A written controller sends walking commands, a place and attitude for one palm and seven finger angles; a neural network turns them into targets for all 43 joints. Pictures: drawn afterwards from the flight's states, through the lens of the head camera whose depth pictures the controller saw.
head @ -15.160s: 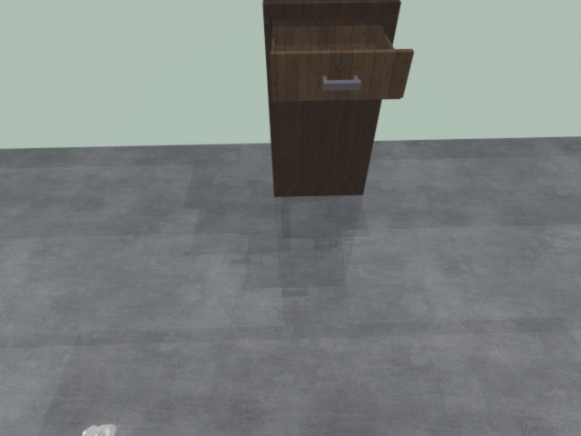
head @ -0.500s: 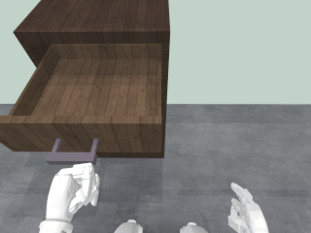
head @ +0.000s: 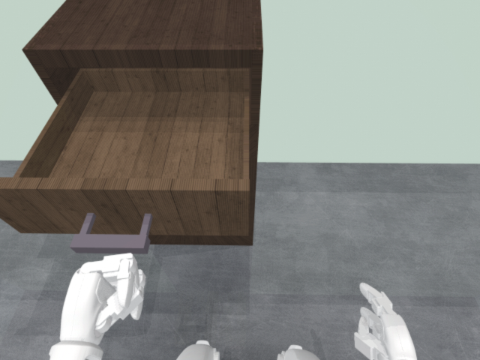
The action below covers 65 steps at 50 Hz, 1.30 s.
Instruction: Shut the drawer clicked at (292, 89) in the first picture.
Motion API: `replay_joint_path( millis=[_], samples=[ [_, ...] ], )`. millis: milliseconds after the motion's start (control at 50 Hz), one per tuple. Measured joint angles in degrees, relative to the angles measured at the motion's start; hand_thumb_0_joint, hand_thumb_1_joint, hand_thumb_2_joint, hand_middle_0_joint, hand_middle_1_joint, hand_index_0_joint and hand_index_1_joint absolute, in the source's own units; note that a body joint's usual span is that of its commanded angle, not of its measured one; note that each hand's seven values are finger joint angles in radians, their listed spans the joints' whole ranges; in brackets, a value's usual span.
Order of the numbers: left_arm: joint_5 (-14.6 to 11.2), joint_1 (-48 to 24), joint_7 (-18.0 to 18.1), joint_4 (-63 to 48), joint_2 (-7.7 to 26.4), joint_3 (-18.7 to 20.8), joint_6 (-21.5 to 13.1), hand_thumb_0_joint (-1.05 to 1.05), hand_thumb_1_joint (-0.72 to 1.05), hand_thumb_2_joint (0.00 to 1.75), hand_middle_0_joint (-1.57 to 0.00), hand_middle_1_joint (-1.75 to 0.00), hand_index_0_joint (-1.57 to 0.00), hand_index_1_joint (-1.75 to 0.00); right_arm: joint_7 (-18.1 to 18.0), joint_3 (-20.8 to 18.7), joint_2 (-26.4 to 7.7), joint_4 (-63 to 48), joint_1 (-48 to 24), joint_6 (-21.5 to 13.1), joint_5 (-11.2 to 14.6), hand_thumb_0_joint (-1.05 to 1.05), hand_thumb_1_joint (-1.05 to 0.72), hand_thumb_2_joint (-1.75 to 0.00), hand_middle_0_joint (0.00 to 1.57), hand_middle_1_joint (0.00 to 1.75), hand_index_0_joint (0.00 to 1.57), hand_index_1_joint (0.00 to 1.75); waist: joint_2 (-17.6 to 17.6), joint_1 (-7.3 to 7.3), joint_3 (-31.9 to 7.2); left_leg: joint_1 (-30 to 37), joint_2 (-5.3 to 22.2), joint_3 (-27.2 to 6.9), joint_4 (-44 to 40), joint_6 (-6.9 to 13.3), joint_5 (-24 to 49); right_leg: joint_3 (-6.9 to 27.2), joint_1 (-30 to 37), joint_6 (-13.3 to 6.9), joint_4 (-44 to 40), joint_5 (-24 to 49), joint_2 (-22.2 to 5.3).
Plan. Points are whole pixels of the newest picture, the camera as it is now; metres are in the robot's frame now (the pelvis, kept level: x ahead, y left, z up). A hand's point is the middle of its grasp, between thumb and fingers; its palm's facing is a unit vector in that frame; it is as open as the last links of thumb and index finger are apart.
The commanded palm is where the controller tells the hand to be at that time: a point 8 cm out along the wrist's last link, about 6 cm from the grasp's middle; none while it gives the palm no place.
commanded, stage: push the drawer shut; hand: left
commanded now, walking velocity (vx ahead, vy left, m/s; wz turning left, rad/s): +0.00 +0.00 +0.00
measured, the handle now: (115, 231) +0.30 +0.21 +0.07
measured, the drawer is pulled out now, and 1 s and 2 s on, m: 0.29 0.20 0.08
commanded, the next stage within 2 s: none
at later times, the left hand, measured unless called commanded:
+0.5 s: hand (139, 264) +0.25 +0.16 +0.06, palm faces -0.01 -1.00 -0.05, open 2.8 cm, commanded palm +0.25 +0.22 +0.07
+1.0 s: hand (149, 220) +0.32 +0.16 +0.07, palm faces +0.00 -1.00 -0.04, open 3.0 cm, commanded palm +0.31 +0.22 +0.07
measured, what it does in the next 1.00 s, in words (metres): stands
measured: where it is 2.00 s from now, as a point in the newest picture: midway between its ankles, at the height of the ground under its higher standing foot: outside the picture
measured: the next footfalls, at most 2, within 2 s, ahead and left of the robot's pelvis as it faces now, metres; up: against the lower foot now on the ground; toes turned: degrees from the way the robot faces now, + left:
none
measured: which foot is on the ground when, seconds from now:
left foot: down 0.00-1.00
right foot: down 0.00-1.00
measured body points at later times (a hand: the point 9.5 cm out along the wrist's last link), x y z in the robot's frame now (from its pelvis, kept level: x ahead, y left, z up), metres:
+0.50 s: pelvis -0.01 +0.01 +0.00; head +0.05 +0.00 +0.45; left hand +0.24 +0.22 +0.07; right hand +0.16 -0.23 -0.09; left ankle +0.00 +0.12 -0.66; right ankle +0.01 -0.10 -0.66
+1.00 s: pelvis -0.01 +0.02 +0.01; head +0.05 +0.01 +0.46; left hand +0.31 +0.22 +0.07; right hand +0.13 -0.23 -0.09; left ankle +0.00 +0.12 -0.66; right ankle +0.01 -0.10 -0.66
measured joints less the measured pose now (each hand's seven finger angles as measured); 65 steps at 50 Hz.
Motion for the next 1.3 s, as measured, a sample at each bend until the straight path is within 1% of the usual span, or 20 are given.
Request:
replay_joint_path(
  millis=[100, 200, 340, 420, 500, 680, 840, 1100, 1300],
  samples=[
    [0.07, -3.89, 0.32, 1.87, 0.25, 0.14, 0.76, 0.02, 0.9, 0.9, -1.4, -1.6, -1.4, -1.6, 0.0, 0.51, -0.16, 0.08, -0.09, -0.13, -0.08, 0.01, -0.91, -0.9, 0.2, 0.3, 0.2, 0.3, 0.03, -0.16, 0.19, -0.42, -0.03, -0.01, 0.23, 0.1, 0.05, 0.0, -0.36, 0.07, 0.11, 0.12, -0.03],
    [-0.17, -5.65, -0.27, 3.42, 0.89, 0.25, 1.25, 0.0, 0.86, 0.92, -1.4, -1.6, -1.4, -1.6, -0.02, 0.87, -0.23, 0.6, 0.4, 0.08, -0.06, 0.01, -0.91, -0.9, 0.2, 0.3, 0.2, 0.3, -0.07, -0.06, 0.39, 0.03, -0.13, 0.07, -0.4, 0.23, 0.4, 0.09, 0.11, 0.24, -0.56, 0.5, -0.1],
    [-0.4, -9.27, -0.57, 6.67, 1.38, 0.43, 0.67, -0.03, 0.8, 0.92, -1.4, -1.6, -1.4, -1.6, -0.2, 1.13, -0.69, 2.14, 0.27, -0.37, -0.03, 0.01, -0.91, -0.9, 0.2, 0.3, 0.2, 0.3, 0.12, 0.01, 0.94, -0.19, -0.38, -0.26, -0.58, 0.42, 0.98, -0.24, 0.24, 0.41, -1.07, 1.12, -0.31],
    [-0.37, -13.22, -0.59, 9.41, 1.57, 0.51, 0.7, -0.04, 0.78, 0.93, -1.4, -1.6, -1.4, -1.6, -0.43, 1.24, -0.92, 3.23, -0.37, -0.59, 0.09, 0.01, -0.91, -0.9, 0.2, 0.3, 0.2, 0.3, 0.17, 0.14, 1.38, -0.68, -0.55, -0.36, -0.37, 0.57, 1.34, -0.34, -0.12, 0.52, -0.97, 1.47, -0.48],
    [-0.19, -17.64, -0.24, 12.46, 1.66, 0.48, 1.6, -0.04, 0.77, 0.93, -1.4, -1.6, -1.4, -1.6, -0.55, 1.46, -0.96, 4.08, -0.93, -0.67, 0.28, 0.01, -0.91, -0.9, 0.2, 0.3, 0.2, 0.3, 0.17, 0.12, 1.81, -0.63, -0.73, -0.33, -0.71, 0.71, 1.88, -0.32, -0.04, 0.63, -1.32, 1.99, -0.64],
    [0.38, -26.57, 0.97, 20.14, 1.68, 0.76, 3.19, -0.03, 0.79, 0.94, -1.4, -1.6, -1.4, -1.6, -0.43, 2.03, -0.74, 5.2, -1.26, -0.22, 0.4, 0.01, -0.91, -0.9, 0.2, 0.3, 0.2, 0.3, -0.18, -0.43, 2.2, 0.58, -0.93, 0.26, -2.72, 1.03, 3.16, 0.25, 0.92, 0.94, -3.12, 3.33, -0.77],
    [0.67, -32.5, 1.27, 26.33, 1.71, 1.99, 2.68, -0.03, 0.78, 0.93, -1.4, -1.6, -1.4, -1.6, -0.04, 1.8, -0.87, 6.07, -0.86, 0.81, 0.27, 0.01, -0.91, -0.9, 0.2, 0.3, 0.2, 0.3, -0.62, -0.94, 2.45, 1.33, -0.9, 0.96, -3.97, 1.27, 3.59, 0.96, 1.34, 1.2, -4.21, 3.94, -0.7],
    [1.36, -36.84, 2.41, 31.56, 1.06, 2.63, 0.04, -0.02, 0.79, 0.93, -1.4, -1.6, -1.4, -1.6, 0.61, 0.98, -1.18, 7.21, 0.06, 2.49, 0.1, 0.01, -0.91, -0.9, 0.2, 0.3, 0.2, 0.3, -0.85, -1.17, 2.67, 1.58, -1.05, 1.59, -4.81, 1.52, 3.65, 1.61, 1.25, 1.5, -4.75, 4.05, -0.81],
    [1.87, -44.74, 3.0, 39.17, 1.79, 3.76, -0.43, -0.04, 0.8, 0.95, -1.4, -1.6, -1.4, -1.6, 0.34, 1.23, -0.92, 8.43, -0.52, 3.53, 0.14, 0.01, -0.91, -0.9, 0.2, 0.3, 0.2, 0.3, -0.97, -1.49, 2.92, 0.32, -1.0, 1.45, -4.48, 1.38, 3.85, 1.49, -0.02, 1.33, -4.34, 4.17, -0.76]
  ],
)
